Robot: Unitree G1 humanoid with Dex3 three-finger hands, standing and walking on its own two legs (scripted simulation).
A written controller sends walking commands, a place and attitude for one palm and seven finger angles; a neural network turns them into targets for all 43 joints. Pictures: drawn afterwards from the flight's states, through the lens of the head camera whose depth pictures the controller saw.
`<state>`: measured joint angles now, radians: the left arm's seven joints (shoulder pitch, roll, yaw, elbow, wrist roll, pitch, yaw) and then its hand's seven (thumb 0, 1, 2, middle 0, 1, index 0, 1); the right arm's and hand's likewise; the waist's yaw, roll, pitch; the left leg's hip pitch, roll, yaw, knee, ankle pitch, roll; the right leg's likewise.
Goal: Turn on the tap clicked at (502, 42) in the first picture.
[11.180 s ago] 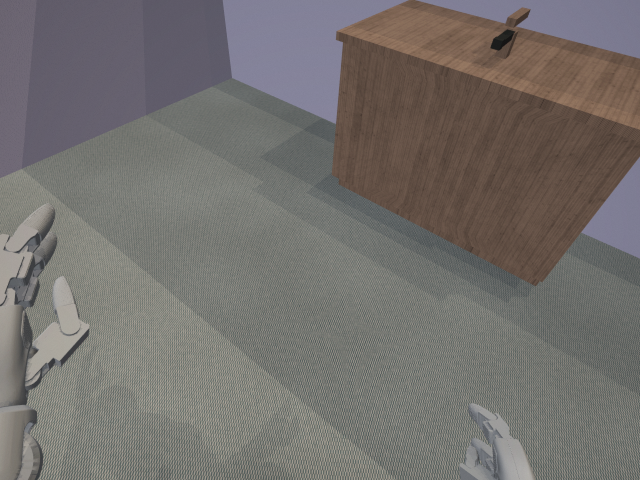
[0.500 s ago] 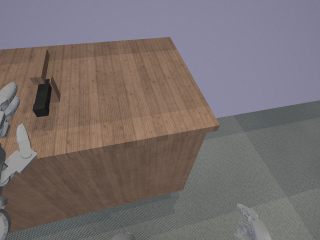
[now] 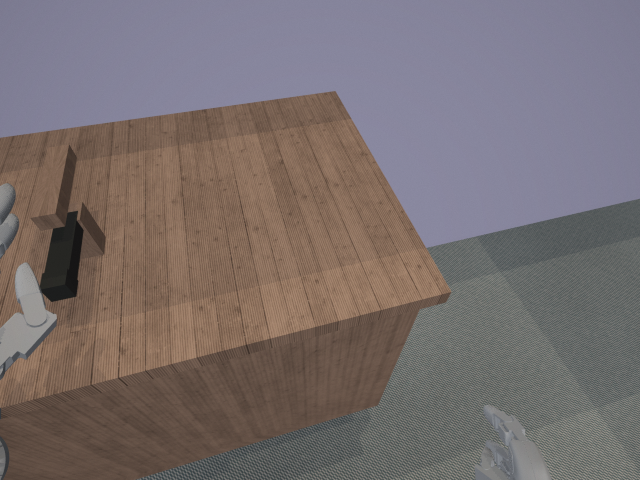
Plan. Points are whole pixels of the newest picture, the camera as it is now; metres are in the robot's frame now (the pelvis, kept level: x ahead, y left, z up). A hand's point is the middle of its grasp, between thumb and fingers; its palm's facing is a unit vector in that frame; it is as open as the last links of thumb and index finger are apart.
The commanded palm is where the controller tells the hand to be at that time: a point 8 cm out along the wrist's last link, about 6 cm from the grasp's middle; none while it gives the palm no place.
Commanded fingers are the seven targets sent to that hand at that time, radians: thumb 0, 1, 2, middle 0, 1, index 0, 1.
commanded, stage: come to a stop and stand still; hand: left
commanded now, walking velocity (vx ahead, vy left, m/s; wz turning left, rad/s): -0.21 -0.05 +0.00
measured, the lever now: (59, 285) +0.30 +0.35 +0.07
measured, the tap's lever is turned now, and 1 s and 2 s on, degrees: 0 0 0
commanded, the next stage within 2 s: none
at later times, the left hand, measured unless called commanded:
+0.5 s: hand out of the picture +0.20 +0.30 +0.19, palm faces +0.49 -0.79 -0.37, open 7.4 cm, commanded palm +0.13 +0.30 +0.19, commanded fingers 0.00 0.90 0.90 -0.20 -0.30 -0.20 -0.30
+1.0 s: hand out of the picture +0.08 +0.32 +0.18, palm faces +0.47 -0.81 -0.35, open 7.5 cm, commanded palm +0.02 +0.35 +0.19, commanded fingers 0.00 0.90 0.90 -0.20 -0.30 -0.20 -0.30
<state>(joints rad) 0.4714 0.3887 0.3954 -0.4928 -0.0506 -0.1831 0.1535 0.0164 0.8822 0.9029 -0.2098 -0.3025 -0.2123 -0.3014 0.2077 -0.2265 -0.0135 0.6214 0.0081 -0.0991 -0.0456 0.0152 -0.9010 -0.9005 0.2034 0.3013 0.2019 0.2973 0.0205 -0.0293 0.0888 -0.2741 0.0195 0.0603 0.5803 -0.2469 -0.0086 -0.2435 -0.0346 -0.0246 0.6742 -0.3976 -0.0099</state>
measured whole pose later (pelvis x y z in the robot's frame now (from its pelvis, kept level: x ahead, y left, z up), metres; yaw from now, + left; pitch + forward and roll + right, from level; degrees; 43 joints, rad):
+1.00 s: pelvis -0.11 +0.06 +0.01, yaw +6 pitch -5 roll -2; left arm 0.36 0.36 0.34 -0.44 0.00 -0.22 0.09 0.02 0.89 0.90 -0.20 -0.30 -0.21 -0.30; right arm 0.23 -0.18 0.01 0.60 0.00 -0.14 0.01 0.01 -0.90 -0.90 0.21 0.30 0.20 0.30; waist 0.02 -0.01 0.08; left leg -0.39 0.00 0.07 0.59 -0.35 0.03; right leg -0.27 -0.01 0.02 0.54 -0.30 -0.01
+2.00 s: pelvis -0.18 +0.07 +0.00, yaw +1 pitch -2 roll -1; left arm 0.46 0.40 0.40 -0.46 -0.04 -0.21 0.11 0.02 0.89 0.90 -0.21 -0.30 -0.21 -0.30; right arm 0.25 -0.18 0.00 0.59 0.01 -0.13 0.00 0.01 -0.90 -0.90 0.20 0.30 0.20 0.30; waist -0.02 0.05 0.06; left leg -0.25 0.03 -0.02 0.63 -0.36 0.01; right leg -0.25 0.03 -0.09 0.55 -0.25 -0.05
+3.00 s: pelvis -0.16 +0.10 +0.02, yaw +1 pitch -1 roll -1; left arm 0.45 0.35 0.32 -0.44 -0.06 -0.14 0.14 0.02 0.89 0.90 -0.21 -0.30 -0.21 -0.30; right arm 0.23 -0.19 0.03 0.59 0.01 -0.07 -0.04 0.01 -0.90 -0.90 0.20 0.30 0.20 0.30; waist 0.01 0.00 0.04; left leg -0.19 0.00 0.00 0.43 -0.22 0.02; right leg -0.15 0.00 -0.07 0.38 -0.21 -0.01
